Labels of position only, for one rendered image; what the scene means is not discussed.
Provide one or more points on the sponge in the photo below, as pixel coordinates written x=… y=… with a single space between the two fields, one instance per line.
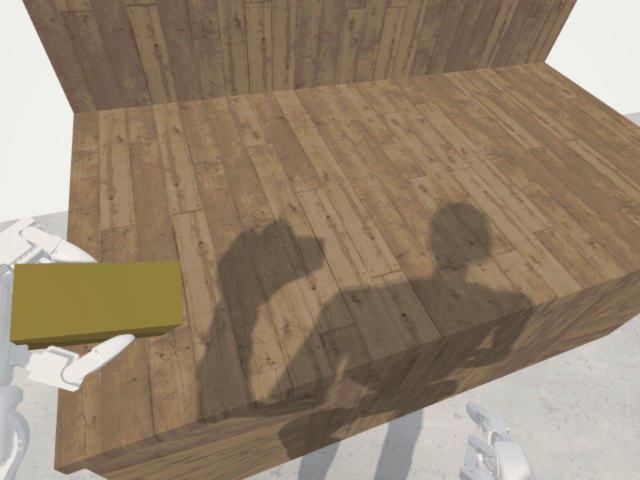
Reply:
x=66 y=304

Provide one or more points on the table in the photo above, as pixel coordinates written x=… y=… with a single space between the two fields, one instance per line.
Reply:
x=376 y=204

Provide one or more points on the right robot hand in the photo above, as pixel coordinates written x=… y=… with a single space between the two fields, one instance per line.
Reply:
x=506 y=461

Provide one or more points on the robot left forearm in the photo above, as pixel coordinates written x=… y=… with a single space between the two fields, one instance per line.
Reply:
x=14 y=432

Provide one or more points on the left robot hand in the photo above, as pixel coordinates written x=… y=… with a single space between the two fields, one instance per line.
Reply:
x=25 y=242

